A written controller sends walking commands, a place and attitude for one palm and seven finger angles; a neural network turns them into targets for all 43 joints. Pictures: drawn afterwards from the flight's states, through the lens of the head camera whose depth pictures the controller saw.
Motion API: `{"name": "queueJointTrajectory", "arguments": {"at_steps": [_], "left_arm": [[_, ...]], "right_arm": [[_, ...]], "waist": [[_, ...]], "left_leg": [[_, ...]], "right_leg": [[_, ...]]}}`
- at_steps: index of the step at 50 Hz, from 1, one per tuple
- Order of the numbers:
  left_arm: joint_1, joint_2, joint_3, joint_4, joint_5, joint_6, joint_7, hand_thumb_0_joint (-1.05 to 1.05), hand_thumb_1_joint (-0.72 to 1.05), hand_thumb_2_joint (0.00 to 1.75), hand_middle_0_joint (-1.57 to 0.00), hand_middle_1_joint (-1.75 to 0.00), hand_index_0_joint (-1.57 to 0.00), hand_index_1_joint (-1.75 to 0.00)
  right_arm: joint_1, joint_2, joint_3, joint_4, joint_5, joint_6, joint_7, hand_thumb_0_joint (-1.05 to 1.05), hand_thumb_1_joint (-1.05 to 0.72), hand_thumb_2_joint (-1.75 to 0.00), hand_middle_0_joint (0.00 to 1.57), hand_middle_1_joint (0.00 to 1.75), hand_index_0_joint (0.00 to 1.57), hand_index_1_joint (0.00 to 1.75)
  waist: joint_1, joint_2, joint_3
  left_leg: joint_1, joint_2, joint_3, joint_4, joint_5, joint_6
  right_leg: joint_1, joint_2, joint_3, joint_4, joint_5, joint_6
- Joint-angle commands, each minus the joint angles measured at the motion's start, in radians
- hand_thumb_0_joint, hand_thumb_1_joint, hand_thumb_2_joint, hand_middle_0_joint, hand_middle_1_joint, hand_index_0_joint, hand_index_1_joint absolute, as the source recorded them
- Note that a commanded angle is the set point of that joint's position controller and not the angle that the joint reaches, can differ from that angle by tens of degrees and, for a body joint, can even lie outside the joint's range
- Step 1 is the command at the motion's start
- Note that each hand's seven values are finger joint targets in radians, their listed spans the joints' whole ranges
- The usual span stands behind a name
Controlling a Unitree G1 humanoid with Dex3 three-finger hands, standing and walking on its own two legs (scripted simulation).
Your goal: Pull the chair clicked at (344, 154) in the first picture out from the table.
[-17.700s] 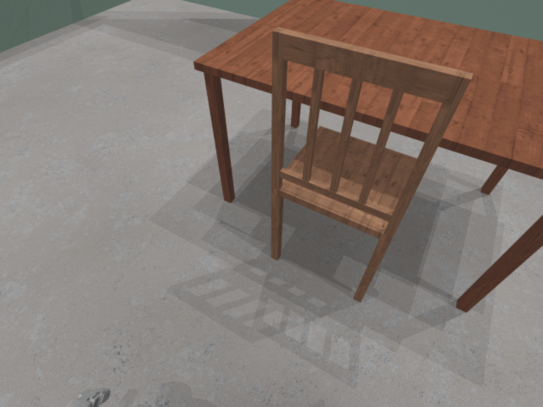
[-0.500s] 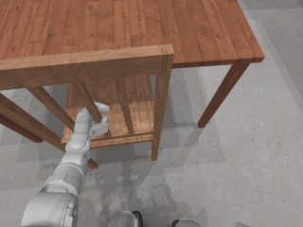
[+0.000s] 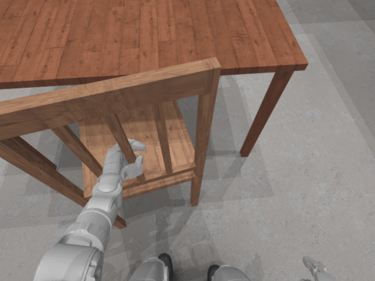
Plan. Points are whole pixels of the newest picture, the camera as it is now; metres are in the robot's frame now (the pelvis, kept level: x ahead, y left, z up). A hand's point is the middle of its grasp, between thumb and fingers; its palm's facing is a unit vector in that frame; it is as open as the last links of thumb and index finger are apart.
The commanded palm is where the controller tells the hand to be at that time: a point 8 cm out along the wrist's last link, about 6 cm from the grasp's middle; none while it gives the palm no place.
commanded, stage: step backward, pulling the chair out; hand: left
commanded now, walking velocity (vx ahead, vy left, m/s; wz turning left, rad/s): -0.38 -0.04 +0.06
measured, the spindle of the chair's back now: (129, 153) +0.40 +0.14 -0.05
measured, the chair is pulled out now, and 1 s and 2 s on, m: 0.13 0.19 0.31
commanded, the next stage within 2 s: none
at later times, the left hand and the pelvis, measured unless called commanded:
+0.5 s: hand (136, 188) +0.32 +0.12 -0.07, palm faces -0.02 -0.98 -0.19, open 5.2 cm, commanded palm +0.34 +0.17 -0.06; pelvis -0.03 +0.00 -0.01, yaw +0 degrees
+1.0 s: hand (136, 188) +0.32 +0.12 -0.06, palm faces -0.01 -0.98 -0.18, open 5.2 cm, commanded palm +0.31 +0.17 -0.06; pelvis -0.06 -0.01 +0.00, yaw +1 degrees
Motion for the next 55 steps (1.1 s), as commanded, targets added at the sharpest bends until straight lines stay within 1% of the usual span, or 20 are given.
{"name": "queueJointTrajectory", "arguments": {"at_steps": [1, 5, 10, 12, 14, 17, 21, 24, 26, 29, 32, 35, 37, 39, 42, 44, 48, 50, 53, 55], "left_arm": [[-0.315, 0.187, -0.011, -0.195, 0.032, -0.073, 0.014, 0.0, 0.9, 0.9, -0.5, -1.45, -0.5, -1.45], [-0.334, 0.214, 0.005, -0.165, 0.029, -0.082, 0.021, 0.0, 0.9, 0.9, -0.5, -1.45, -0.5, -1.45], [-0.333, 0.241, 0.009, -0.128, 0.035, -0.107, 0.033, 0.0, 0.9, 0.9, -0.5, -1.45, -0.5, -1.45], [-0.333, 0.206, -0.018, -0.128, 0.041, -0.118, 0.036, 0.0, 0.9, 0.9, -0.5, -1.45, -0.5, -1.45], [-0.333, 0.206, -0.015, -0.127, 0.045, -0.128, 0.039, 0.0, 0.9, 0.9, -0.5, -1.45, -0.5, -1.45], [-0.326, 0.183, -0.029, -0.118, 0.035, -0.13, 0.031, 0.0, 0.9, 0.9, -0.5, -1.45, -0.5, -1.45], [-0.335, 0.164, -0.024, -0.148, 0.038, -0.124, 0.034, 0.0, 0.9, 0.9, -0.5, -1.45, -0.5, -1.45], [-0.361, 0.154, -0.033, -0.161, 0.042, -0.118, 0.027, 0.0, 0.9, 0.9, -0.5, -1.45, -0.5, -1.45], [-0.357, 0.171, -0.02, -0.142, 0.04, -0.104, 0.025, 0.0, 0.9, 0.9, -0.5, -1.45, -0.5, -1.45], [-0.361, 0.182, -0.017, -0.144, 0.037, -0.111, 0.027, 0.0, 0.9, 0.9, -0.5, -1.45, -0.5, -1.45], [-0.341, 0.221, -0.004, -0.115, 0.041, -0.112, 0.038, 0.0, 0.9, 0.9, -0.5, -1.45, -0.5, -1.45], [-0.311, 0.238, 0.018, -0.109, 0.05, -0.1, 0.041, 0.0, 0.9, 0.9, -0.5, -1.45, -0.5, -1.45], [-0.321, 0.214, 0.007, -0.115, 0.047, -0.091, 0.035, 0.0, 0.9, 0.9, -0.5, -1.45, -0.5, -1.45], [-0.338, 0.19, -0.006, -0.13, 0.041, -0.094, 0.027, 0.0, 0.9, 0.9, -0.5, -1.45, -0.5, -1.45], [-0.396, 0.13, -0.043, -0.177, 0.048, -0.094, 0.011, 0.0, 0.9, 0.9, -0.5, -1.45, -0.5, -1.45], [-0.376, 0.12, -0.035, -0.165, 0.051, -0.089, 0.009, 0.0, 0.9, 0.9, -0.5, -1.45, -0.5, -1.45], [-0.369, 0.136, -0.02, -0.194, 0.058, -0.088, 0.004, 0.0, 0.9, 0.9, -0.5, -1.45, -0.5, -1.45], [-0.321, 0.181, 0.015, -0.174, 0.052, -0.08, 0.007, 0.0, 0.9, 0.9, -0.5, -1.45, -0.5, -1.45], [-0.313, 0.211, 0.016, -0.181, 0.043, -0.081, 0.013, 0.0, 0.9, 0.9, -0.5, -1.45, -0.5, -1.45], [-0.264, 0.24, 0.036, -0.134, 0.037, -0.056, 0.019, 0.0, 0.9, 0.9, -0.5, -1.45, -0.5, -1.45]], "right_arm": [[0.06, -0.105, -0.033, -0.07, -0.002, -0.052, -0.014, 0.0, -0.9, -0.9, 0.2, 0.3, 0.2, 0.3], [0.055, -0.111, -0.032, -0.06, -0.003, -0.088, -0.023, 0.0, -0.9, -0.9, 0.2, 0.3, 0.2, 0.3], [0.061, -0.108, -0.031, -0.027, 0.0, -0.136, -0.031, 0.0, -0.9, -0.9, 0.2, 0.3, 0.2, 0.3], [0.06, -0.1, -0.022, -0.005, -0.003, -0.148, -0.031, 0.0, -0.9, -0.9, 0.2, 0.3, 0.2, 0.3], [0.051, -0.102, -0.02, 0.006, -0.007, -0.157, -0.036, 0.0, -0.9, -0.9, 0.2, 0.3, 0.2, 0.3], [0.046, -0.112, -0.019, -0.003, -0.006, -0.161, -0.032, 0.0, -0.9, -0.9, 0.2, 0.3, 0.2, 0.3], [0.042, -0.109, -0.013, -0.003, -0.022, -0.161, -0.036, 0.0, -0.9, -0.9, 0.2, 0.3, 0.2, 0.3], [0.056, -0.099, -0.01, 0.006, -0.025, -0.165, -0.033, 0.0, -0.9, -0.9, 0.2, 0.3, 0.2, 0.3], [0.047, -0.1, -0.013, 0.005, -0.022, -0.163, -0.033, 0.0, -0.9, -0.9, 0.2, 0.3, 0.2, 0.3], [0.053, -0.097, -0.016, -0.002, -0.017, -0.176, -0.032, 0.0, -0.9, -0.9, 0.2, 0.3, 0.2, 0.3], [0.064, -0.089, -0.019, 0.012, -0.008, -0.18, -0.031, 0.0, -0.9, -0.9, 0.2, 0.3, 0.2, 0.3], [0.044, -0.094, -0.012, 0.024, -0.017, -0.176, -0.031, 0.0, -0.9, -0.9, 0.2, 0.3, 0.2, 0.3], [0.06, -0.102, -0.008, 0.038, -0.016, -0.175, -0.034, 0.0, -0.9, -0.9, 0.2, 0.3, 0.2, 0.3], [0.077, -0.123, -0.018, 0.039, -0.011, -0.171, -0.038, 0.0, -0.9, -0.9, 0.2, 0.3, 0.2, 0.3], [0.063, -0.11, -0.013, 0.019, -0.027, -0.14, -0.029, 0.0, -0.9, -0.9, 0.2, 0.3, 0.2, 0.3], [0.073, -0.101, -0.021, 0.008, -0.03, -0.129, -0.014, 0.0, -0.9, -0.9, 0.2, 0.3, 0.2, 0.3], [0.064, -0.093, -0.022, -0.014, -0.037, -0.121, -0.001, 0.0, -0.9, -0.9, 0.2, 0.3, 0.2, 0.3], [0.067, -0.102, -0.03, -0.023, -0.025, -0.115, -0.008, 0.0, -0.9, -0.9, 0.2, 0.3, 0.2, 0.3], [0.059, -0.088, -0.03, -0.037, -0.009, -0.116, -0.016, 0.0, -0.9, -0.9, 0.2, 0.3, 0.2, 0.3], [0.047, -0.099, -0.027, -0.03, -0.006, -0.119, -0.021, 0.0, -0.9, -0.9, 0.2, 0.3, 0.2, 0.3]], "waist": [[0.022, 0.126, -0.483], [0.025, 0.061, -0.413], [0.025, -0.09, -0.371], [0.026, -0.074, -0.386], [0.029, -0.055, -0.397], [0.037, -0.034, -0.359], [0.051, 0.132, -0.403], [0.045, 0.087, -0.439], [0.052, 0.097, -0.4], [0.047, 0.029, -0.389], [0.035, -0.154, -0.373], [0.046, -0.121, -0.399], [0.041, -0.137, -0.401], [0.04, -0.093, -0.433], [0.041, 0.119, -0.511], [0.042, 0.136, -0.521], [0.041, 0.148, -0.476], [0.043, 0.042, -0.489], [0.034, -0.106, -0.517], [0.058, -0.136, -0.479]], "left_leg": [[0.351, 0.121, -0.153, -0.083, 0.126, 0.02], [0.284, 0.11, -0.155, -0.096, -0.09, 0.02], [0.333, 0.023, -0.07, 0.041, -0.193, -0.026], [0.353, 0.012, -0.061, 0.053, -0.124, -0.036], [0.351, 0.037, -0.088, 0.005, -0.013, -0.026], [0.333, 0.094, -0.161, -0.082, -0.124, 0.002], [0.318, 0.192, -0.311, -0.176, -0.071, 0.057], [0.356, 0.192, -0.261, -0.108, 0.108, 0.057], [0.253, 0.184, -0.24, -0.118, 0.004, 0.045], [0.197, 0.119, -0.181, -0.051, -0.137, 0.018], [0.249, -0.009, -0.077, 0.194, -0.214, -0.052], [0.193, -0.029, -0.119, 0.237, -0.217, -0.057], [0.215, -0.003, -0.133, 0.077, -0.104, -0.052], [0.292, 0.068, -0.155, -0.044, 0.286, -0.028], [0.425, 0.165, -0.258, -0.031, 0.67, 0.025], [0.464, 0.189, -0.264, -0.017, 0.702, 0.036], [0.378, 0.191, -0.247, -0.006, 0.617, 0.036], [0.254, 0.16, -0.23, 0.026, 0.437, 0.006], [0.201, 0.002, -0.115, 0.202, -0.115, -0.065], [0.156, -0.036, -0.136, 0.31, -0.366, -0.067]], "right_leg": [[0.076, -0.056, 0.038, -0.016, 0.015, 0.005], [0.057, -0.068, 0.063, -0.061, -0.116, -0.005], [-0.023, -0.18, 0.165, -0.235, -0.224, -0.04], [-0.004, -0.207, 0.159, -0.214, -0.122, -0.05], [0.022, -0.16, 0.112, -0.153, -0.027, -0.023], [-0.008, -0.1, 0.08, -0.104, -0.186, -0.009], [0.032, -0.039, 0.043, 0.1, -0.127, -0.011], [0.072, -0.046, 0.049, 0.064, -0.048, -0.01], [0.115, -0.059, 0.06, 0.057, -0.082, -0.018], [0.124, -0.109, 0.124, -0.044, -0.13, -0.038], [0.036, -0.307, 0.304, -0.236, -0.187, -0.115], [0.175, -0.336, 0.242, -0.158, 0.259, -0.131], [0.244, -0.293, 0.165, -0.072, 0.465, -0.096], [0.254, -0.19, 0.088, -0.005, 0.51, -0.028], [0.179, -0.097, 0.045, 0.112, 0.3, 0.002], [0.136, -0.078, 0.046, 0.118, 0.106, -0.009], [0.193, -0.082, 0.059, 0.075, 0.18, -0.015], [0.307, -0.115, 0.09, 0.032, 0.369, -0.035], [0.307, -0.313, 0.254, -0.108, 0.461, -0.118], [0.278, -0.389, 0.294, -0.167, 0.374, -0.17]]}}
